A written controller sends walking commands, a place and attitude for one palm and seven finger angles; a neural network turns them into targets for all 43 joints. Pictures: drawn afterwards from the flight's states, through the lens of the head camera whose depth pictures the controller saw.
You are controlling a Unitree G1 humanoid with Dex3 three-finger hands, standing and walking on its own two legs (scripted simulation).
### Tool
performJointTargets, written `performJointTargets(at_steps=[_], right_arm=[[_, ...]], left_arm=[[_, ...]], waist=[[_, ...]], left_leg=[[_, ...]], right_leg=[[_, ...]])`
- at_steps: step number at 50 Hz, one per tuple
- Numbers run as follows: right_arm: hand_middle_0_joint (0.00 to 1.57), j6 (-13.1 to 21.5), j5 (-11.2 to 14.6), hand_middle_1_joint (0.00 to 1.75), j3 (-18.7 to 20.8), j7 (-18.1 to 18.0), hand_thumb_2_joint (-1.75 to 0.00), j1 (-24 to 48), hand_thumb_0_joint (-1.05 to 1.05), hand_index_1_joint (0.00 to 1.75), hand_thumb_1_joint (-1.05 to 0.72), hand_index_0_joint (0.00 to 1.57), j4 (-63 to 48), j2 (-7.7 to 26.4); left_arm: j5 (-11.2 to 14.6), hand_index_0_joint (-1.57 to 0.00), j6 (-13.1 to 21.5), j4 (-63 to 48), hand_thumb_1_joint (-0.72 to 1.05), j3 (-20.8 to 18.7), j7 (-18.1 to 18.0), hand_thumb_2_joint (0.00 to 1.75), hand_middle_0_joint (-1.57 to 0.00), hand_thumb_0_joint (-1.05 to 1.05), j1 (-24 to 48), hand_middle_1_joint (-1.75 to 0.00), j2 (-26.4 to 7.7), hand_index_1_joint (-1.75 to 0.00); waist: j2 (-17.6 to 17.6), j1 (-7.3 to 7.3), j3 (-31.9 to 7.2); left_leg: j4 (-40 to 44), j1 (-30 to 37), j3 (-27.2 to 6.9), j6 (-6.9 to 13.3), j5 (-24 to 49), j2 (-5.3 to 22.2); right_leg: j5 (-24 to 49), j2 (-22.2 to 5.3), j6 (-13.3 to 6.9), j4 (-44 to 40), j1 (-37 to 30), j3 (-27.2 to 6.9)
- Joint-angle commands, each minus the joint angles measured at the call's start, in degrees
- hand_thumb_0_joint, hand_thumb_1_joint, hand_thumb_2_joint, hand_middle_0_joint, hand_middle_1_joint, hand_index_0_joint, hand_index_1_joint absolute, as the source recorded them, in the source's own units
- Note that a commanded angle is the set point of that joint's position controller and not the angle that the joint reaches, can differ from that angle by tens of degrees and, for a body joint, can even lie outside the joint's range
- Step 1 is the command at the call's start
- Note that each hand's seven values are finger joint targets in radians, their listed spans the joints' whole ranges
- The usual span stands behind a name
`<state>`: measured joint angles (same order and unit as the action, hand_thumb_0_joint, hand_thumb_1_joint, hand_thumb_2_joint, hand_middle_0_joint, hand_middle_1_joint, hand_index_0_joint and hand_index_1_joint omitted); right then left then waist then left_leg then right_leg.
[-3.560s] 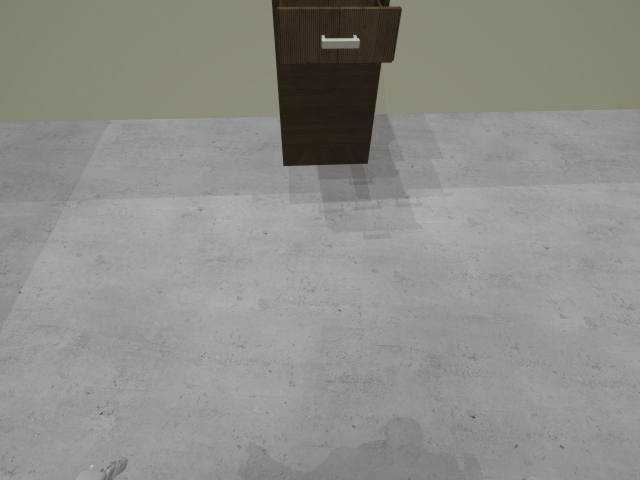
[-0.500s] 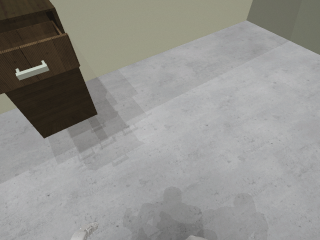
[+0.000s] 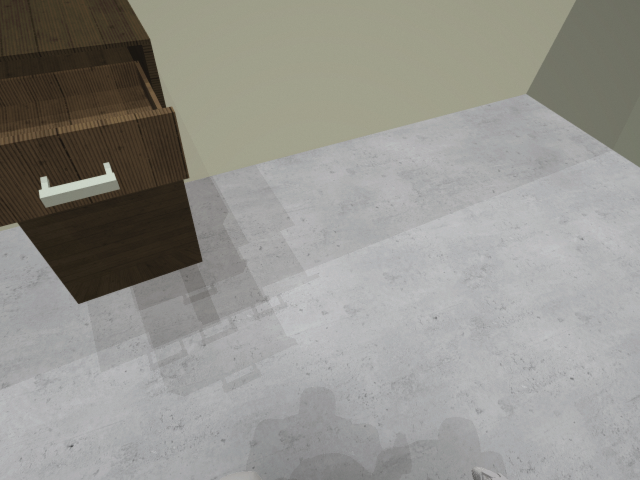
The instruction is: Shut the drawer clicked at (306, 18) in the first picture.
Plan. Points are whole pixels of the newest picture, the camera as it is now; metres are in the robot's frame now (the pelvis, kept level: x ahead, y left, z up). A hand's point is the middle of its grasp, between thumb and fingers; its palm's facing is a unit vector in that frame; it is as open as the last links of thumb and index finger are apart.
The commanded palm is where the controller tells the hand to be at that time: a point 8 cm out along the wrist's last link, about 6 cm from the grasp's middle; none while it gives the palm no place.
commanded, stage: walk to a spot facing it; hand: left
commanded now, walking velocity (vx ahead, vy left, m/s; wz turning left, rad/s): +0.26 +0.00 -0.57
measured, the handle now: (79, 182) +0.54 +0.49 -0.02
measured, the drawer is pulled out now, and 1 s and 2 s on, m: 0.28 0.28 0.28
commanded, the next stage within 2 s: turn to face it in 0.18 s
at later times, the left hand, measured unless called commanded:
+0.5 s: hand (261, 370) +0.30 +0.12 -0.16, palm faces -0.16 -0.96 -0.22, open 7.4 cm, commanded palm none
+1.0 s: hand (172, 433) +0.19 +0.23 -0.17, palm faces +0.21 -0.95 -0.24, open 7.4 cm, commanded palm none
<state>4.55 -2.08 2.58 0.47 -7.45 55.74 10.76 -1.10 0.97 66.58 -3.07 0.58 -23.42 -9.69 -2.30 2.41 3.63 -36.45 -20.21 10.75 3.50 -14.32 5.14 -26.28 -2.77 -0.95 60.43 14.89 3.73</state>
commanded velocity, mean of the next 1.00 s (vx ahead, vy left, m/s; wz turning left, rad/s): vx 0.03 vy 0.00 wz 0.30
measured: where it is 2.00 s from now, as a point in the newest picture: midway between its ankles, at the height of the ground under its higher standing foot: outside the picture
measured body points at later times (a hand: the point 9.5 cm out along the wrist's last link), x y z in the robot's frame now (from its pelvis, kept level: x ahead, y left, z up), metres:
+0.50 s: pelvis +0.15 -0.04 +0.00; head +0.19 -0.06 +0.44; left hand +0.31 +0.17 -0.14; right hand +0.04 -0.23 -0.17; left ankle +0.07 +0.09 -0.69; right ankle +0.21 -0.14 -0.73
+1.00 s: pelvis +0.16 +0.00 +0.01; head +0.19 +0.03 +0.46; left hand +0.18 +0.28 -0.15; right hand +0.27 -0.25 -0.11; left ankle +0.17 +0.09 -0.73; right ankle +0.17 -0.15 -0.64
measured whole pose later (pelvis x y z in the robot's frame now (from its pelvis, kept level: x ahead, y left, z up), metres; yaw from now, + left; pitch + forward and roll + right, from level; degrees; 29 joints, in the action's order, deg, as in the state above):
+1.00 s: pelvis +0.16 +0.00 +0.01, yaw +9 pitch +1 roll -1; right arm -0.7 -1.6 3.4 -0.1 -12.0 52.9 11.8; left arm -1.2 -3.6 54.9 -6.0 -0.5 -10.9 -15.4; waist -2.7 -0.2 3.0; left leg -31.8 -17.8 4.6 2.8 -14.8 0.9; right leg -20.5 -5.8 5.0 64.9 30.6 3.7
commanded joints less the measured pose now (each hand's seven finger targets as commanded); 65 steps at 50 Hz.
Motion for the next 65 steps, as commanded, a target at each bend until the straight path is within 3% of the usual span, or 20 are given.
performJointTargets(at_steps=[1,12,17,19,20,22,24,27,31,36,39,40,41,42,44,48,57,63,64,65], right_arm=[[0.20,0.22,0.66,0.30,0.71,-1.64,-0.90,-10.65,0.00,0.30,-0.90,0.20,1.65,5.53],[0.20,-0.16,1.08,0.30,1.30,-2.17,-0.90,-14.08,0.00,0.30,-0.90,0.20,2.76,5.35],[0.20,-1.35,0.31,0.30,1.20,-2.06,-0.90,-16.91,0.00,0.30,-0.90,0.20,5.33,4.70],[0.20,-1.63,0.54,0.30,0.78,-2.00,-0.90,-16.04,0.00,0.30,-0.90,0.20,6.20,4.36],[0.20,-1.54,1.01,0.30,0.41,-1.76,-0.90,-16.21,0.00,0.30,-0.90,0.20,6.62,3.46],[0.20,-2.18,2.18,0.30,-0.20,-1.43,-0.90,-19.76,0.00,0.30,-0.90,0.20,5.65,-0.69],[0.20,-4.04,2.19,0.30,0.15,-1.86,-0.90,-16.00,0.00,0.30,-0.90,0.20,4.21,0.32],[0.20,-5.71,1.63,0.30,0.84,-1.18,-0.90,-13.83,0.00,0.30,-0.90,0.20,4.39,0.14],[0.20,-7.15,1.01,0.30,1.14,-0.30,-0.90,-14.28,0.00,0.30,-0.90,0.20,3.10,-0.24],[0.20,-6.80,0.97,0.30,1.66,0.47,-0.90,-8.60,0.00,0.30,-0.90,0.20,-1.33,0.85],[0.20,-6.42,0.81,0.30,2.07,0.51,-0.90,-10.74,0.00,0.30,-0.90,0.20,-2.61,2.62],[0.20,-6.07,0.69,0.30,2.59,0.60,-0.90,-12.58,0.00,0.30,-0.90,0.20,-2.50,4.72],[0.20,-5.71,0.24,0.30,3.93,0.34,-0.90,-13.90,0.00,0.30,-0.90,0.20,-3.57,10.79],[0.20,-5.54,-0.05,0.30,4.60,-0.08,-0.90,-15.69,0.00,0.30,-0.90,0.20,-4.38,14.79],[0.20,-5.06,0.34,0.30,4.20,-1.10,-0.90,-10.15,0.00,0.30,-0.90,0.20,-4.78,13.86],[0.20,-4.14,0.93,0.30,3.04,-1.47,-0.90,-4.90,0.00,0.30,-0.90,0.20,-6.67,11.52],[0.20,-5.37,0.82,0.30,4.03,-1.02,-0.90,-7.53,0.00,0.30,-0.90,0.20,-5.76,13.80],[0.20,-6.34,0.89,0.30,4.23,-0.46,-0.90,-2.42,0.00,0.30,-0.90,0.20,-7.30,13.77],[0.20,-6.42,1.25,0.30,4.12,-0.30,-0.90,-1.24,0.00,0.30,-0.90,0.20,-7.73,12.91],[0.20,-6.50,1.88,0.30,3.65,0.09,-0.90,-2.36,0.00,0.30,-0.90,0.20,-8.34,9.20]], left_arm=[[-0.53,-0.20,1.09,-4.84,0.90,-0.83,0.28,0.90,-0.20,0.00,1.88,-0.30,-1.79,-0.30],[-0.40,-0.20,-2.21,-10.60,0.90,-1.85,0.96,0.90,-0.20,0.00,10.23,-0.30,-1.41,-0.30],[-0.50,-0.20,-1.03,-12.04,0.90,-0.60,-0.03,0.90,-0.20,0.00,14.19,-0.30,-0.36,-0.30],[-0.60,-0.20,-0.02,-9.78,0.90,-0.14,-0.74,0.90,-0.20,0.00,8.48,-0.30,-1.08,-0.30],[-0.72,-0.20,0.93,-8.04,0.90,-0.34,-1.15,0.90,-0.20,0.00,4.21,-0.30,-3.35,-0.30],[-0.20,-0.20,2.35,-5.76,0.90,-1.55,-1.91,0.90,-0.20,0.00,-1.92,-0.30,-11.80,-0.30],[0.31,-0.20,1.77,-7.91,0.90,-1.64,-2.42,0.90,-0.20,0.00,3.43,-0.30,-11.82,-0.30],[-0.04,-0.20,0.56,-11.28,0.90,-1.30,-3.45,0.90,-0.20,0.00,13.01,-0.30,-8.16,-0.30],[-0.40,-0.20,-0.25,-12.94,0.90,-1.67,-3.31,0.90,-0.20,0.00,15.28,-0.30,-8.10,-0.30],[-0.80,-0.20,-1.07,-14.39,0.90,-2.84,-3.20,0.90,-0.20,0.00,13.90,-0.30,-9.83,-0.30],[-0.40,-0.20,-1.74,-15.58,0.90,-3.17,-2.93,0.90,-0.20,0.00,14.48,-0.30,-10.38,-0.30],[0.15,-0.20,-2.23,-16.21,0.90,-3.00,-2.63,0.90,-0.20,0.00,14.27,-0.30,-9.35,-0.30],[0.58,-0.20,-2.75,-18.13,0.90,-2.66,-2.00,0.90,-0.20,0.00,13.57,-0.30,-6.35,-0.30],[0.03,-0.20,-2.67,-21.23,0.90,-1.82,-1.60,0.90,-0.20,0.00,19.46,-0.30,-5.22,-0.30],[-0.42,-0.20,-2.82,-19.83,0.90,-2.76,-1.42,0.90,-0.20,0.00,19.07,-0.30,-6.08,-0.30],[0.00,-0.20,-2.75,-16.16,0.90,-2.91,-1.05,0.90,-0.20,0.00,12.82,-0.30,-8.12,-0.30],[0.63,-0.20,-2.66,-18.35,0.90,-2.14,-1.81,0.90,-0.20,0.00,16.07,-0.30,-8.67,-0.30],[1.08,-0.20,-1.86,-17.52,0.90,-1.70,-2.32,0.90,-0.20,0.00,9.28,-0.30,-8.79,-0.30],[0.97,-0.20,-1.42,-17.10,0.90,-1.91,-2.51,0.90,-0.20,0.00,6.34,-0.30,-9.73,-0.30],[0.07,-0.20,-0.74,-17.16,0.90,-2.67,-2.87,0.90,-0.20,0.00,5.22,-0.30,-13.83,-0.30]], waist=[[8.20,-2.88,0.22],[8.99,-2.44,1.49],[9.58,-4.35,1.17],[8.74,-1.31,-2.78],[5.46,0.76,-6.08],[-8.62,0.99,-15.55],[-11.94,1.03,-15.42],[-2.29,-2.33,-6.77],[-6.22,-3.56,-4.53],[-6.71,-1.92,-3.83],[-3.44,-3.99,-5.60],[2.87,-5.09,-5.80],[20.21,-5.93,-4.62],[22.63,-8.45,-3.09],[16.88,-5.41,-4.16],[9.88,-2.77,-6.99],[10.57,-5.32,-7.25],[10.94,-2.11,-8.07],[8.59,-0.46,-8.56],[-3.14,-0.13,-8.62]], left_leg=[[25.52,10.83,-14.31,1.29,2.68,16.10],[21.69,16.68,2.96,3.26,29.98,15.08],[15.38,15.54,2.72,3.58,34.74,14.60],[9.03,14.64,1.91,1.84,35.02,12.61],[3.20,12.80,2.13,-0.35,30.48,10.04],[-18.80,-2.38,-0.53,-4.82,-18.51,-0.10],[-30.12,-4.61,-8.90,-5.26,-22.13,0.14],[-30.69,-4.25,-9.36,-5.89,-14.81,1.91],[-23.76,-2.90,-6.13,-6.48,-11.44,1.10],[-13.57,-2.65,-3.99,-6.12,-11.94,0.85],[-0.65,4.26,-2.61,-5.73,-4.62,-0.34],[7.90,8.88,-5.25,-5.11,-0.93,0.55],[16.91,10.98,-25.39,0.58,3.29,12.58],[22.81,8.60,-36.41,6.57,8.77,20.99],[21.63,7.61,-31.90,5.57,4.97,16.33],[18.24,11.95,-20.70,4.05,19.04,9.22],[16.31,16.96,-27.63,6.95,23.10,8.90],[12.53,5.97,-29.72,4.65,19.58,5.38],[9.44,1.48,-28.30,2.38,14.10,3.26],[-0.04,-8.46,-22.38,-1.95,0.77,-2.85]], right_leg=[[10.18,-4.39,0.05,11.47,17.96,-4.52],[17.81,-4.42,3.38,-4.81,22.91,0.96],[15.46,-1.28,1.18,-20.02,11.43,3.33],[19.55,0.05,0.72,-27.77,0.46,4.42],[28.10,-1.13,1.09,-33.41,-7.64,4.03],[70.77,-22.46,-8.24,-31.61,-24.72,-12.94],[59.52,-23.63,-11.67,-37.43,-17.10,-13.87],[37.85,-20.37,-8.16,-41.57,-3.06,-4.37],[18.90,-18.48,-5.72,-45.09,2.24,1.19],[13.31,-20.12,-5.38,-43.28,1.16,2.60],[11.78,-18.70,-2.57,-35.19,2.85,6.31],[8.55,-16.47,-0.24,-28.03,6.79,7.90],[-3.12,-8.62,4.42,-14.83,17.77,10.40],[-9.37,-4.50,5.39,-2.01,22.60,5.47],[-1.30,-4.29,4.94,8.12,24.51,-2.64],[7.10,-3.88,6.34,6.56,19.79,-3.03],[0.71,-1.04,6.77,-8.34,15.57,-3.42],[7.32,1.83,4.96,-27.89,-1.43,-2.06],[12.98,0.45,4.67,-36.84,-8.01,-2.52],[10.16,-10.18,1.52,-45.49,-15.40,-12.92]])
